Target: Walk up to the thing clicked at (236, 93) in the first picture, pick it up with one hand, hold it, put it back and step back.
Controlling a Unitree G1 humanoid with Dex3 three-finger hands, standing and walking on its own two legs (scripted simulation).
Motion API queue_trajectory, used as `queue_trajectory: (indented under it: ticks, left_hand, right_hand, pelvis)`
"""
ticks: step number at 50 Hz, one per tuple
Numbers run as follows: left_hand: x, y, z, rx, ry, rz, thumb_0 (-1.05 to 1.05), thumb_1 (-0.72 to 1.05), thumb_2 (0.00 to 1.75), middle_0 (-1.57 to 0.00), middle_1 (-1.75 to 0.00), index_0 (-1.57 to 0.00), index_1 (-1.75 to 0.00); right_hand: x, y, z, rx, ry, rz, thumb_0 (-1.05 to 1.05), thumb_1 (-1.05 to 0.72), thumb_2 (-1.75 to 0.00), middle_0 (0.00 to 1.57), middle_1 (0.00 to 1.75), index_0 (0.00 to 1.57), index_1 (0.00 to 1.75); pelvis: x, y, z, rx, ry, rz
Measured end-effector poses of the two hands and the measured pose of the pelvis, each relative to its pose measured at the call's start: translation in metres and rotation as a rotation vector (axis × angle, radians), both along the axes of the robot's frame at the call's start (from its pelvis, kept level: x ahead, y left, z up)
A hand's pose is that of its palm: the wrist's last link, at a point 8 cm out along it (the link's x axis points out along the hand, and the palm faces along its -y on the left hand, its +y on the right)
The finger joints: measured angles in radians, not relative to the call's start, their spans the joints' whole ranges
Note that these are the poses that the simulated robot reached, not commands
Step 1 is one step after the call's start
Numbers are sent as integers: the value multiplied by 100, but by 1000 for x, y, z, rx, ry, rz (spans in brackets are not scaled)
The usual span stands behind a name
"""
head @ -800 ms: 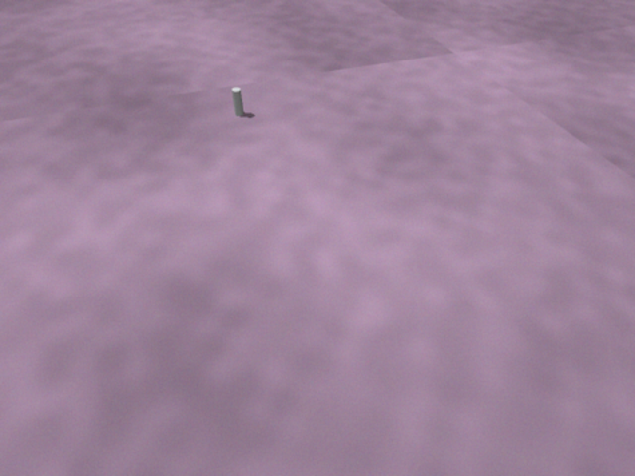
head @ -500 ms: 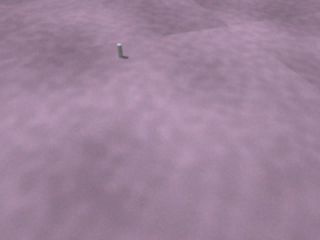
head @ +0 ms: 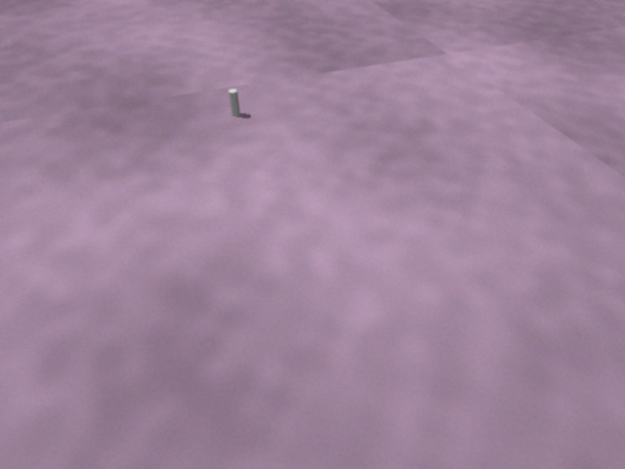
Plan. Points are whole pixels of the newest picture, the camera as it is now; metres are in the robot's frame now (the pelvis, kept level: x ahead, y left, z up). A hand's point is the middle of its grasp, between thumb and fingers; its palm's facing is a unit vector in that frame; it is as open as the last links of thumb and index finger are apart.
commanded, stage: stand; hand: left
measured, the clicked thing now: (234, 103) +2.20 +0.38 -0.71
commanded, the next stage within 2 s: walk up in 0.32 s
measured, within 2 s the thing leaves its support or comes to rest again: neither
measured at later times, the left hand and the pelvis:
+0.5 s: hand out of the picture +0.07 +0.29 -0.14, palm faces +0.07 -0.93 -0.36, open 7.4 cm; pelvis +0.02 +0.01 +0.00, yaw +3 degrees
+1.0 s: hand (71, 364) +0.33 +0.39 -0.15, palm faces -0.01 -0.96 -0.30, open 7.4 cm; pelvis +0.25 +0.12 -0.01, yaw +3 degrees
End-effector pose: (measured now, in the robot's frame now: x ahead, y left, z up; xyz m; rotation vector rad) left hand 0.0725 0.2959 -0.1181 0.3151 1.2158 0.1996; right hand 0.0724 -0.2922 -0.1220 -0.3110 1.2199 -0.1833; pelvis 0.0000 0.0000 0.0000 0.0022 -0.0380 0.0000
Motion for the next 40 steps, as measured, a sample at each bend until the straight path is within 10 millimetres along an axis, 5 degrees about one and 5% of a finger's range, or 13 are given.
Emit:
queue_trajectory:
  ticks: [17, 21, 25, 32, 36, 40]
  left_hand:
    - [-5, 0, 0, -6, 10, 4, 1, 90, 90, -20, -30, -20, -30]
    - [-6, 12, 5, -13, -46, 22, 1, 90, 90, -20, -30, -21, -30]
    - [-17, 38, 12, 21, -58, 67, 1, 90, 90, -21, -30, -21, -30]
    - [-16, 103, 5, 63, 12, 137, 1, 90, 90, -21, -30, -21, -30]
    - [18, 144, -19, 64, 29, 142, 1, 90, 90, -20, -30, -20, -30]
    - [78, 149, -22, 27, 28, 69, 2, 90, 90, -20, -30, -20, -30]
  right_hand:
    - [-3, -3, 0, 7, 10, -3, 0, -90, -90, 21, 30, 20, 30]
    - [4, -12, 1, 7, 1, 25, 0, -90, -90, 21, 30, 21, 30]
    - [34, -14, 11, -23, -2, 71, 1, -90, -90, 21, 30, 20, 30]
    - [120, 10, 31, -65, -93, 132, 1, -90, -90, 21, 30, 20, 30]
    - [167, 37, 32, -108, -164, 133, 0, -90, -90, 21, 30, 20, 30]
    - [180, 64, 35, -96, -207, 79, 0, -90, -90, 21, 30, 20, 30]
  pelvis:
    - [1, -2, 0, -1, 6, 3]
    - [9, 0, -4, -12, 27, 31]
    - [21, 12, -3, -9, 23, 47]
    - [71, 49, -11, -29, 10, 80]
    - [111, 79, -28, -5, 5, 80]
    - [143, 99, -23, -12, -3, 60]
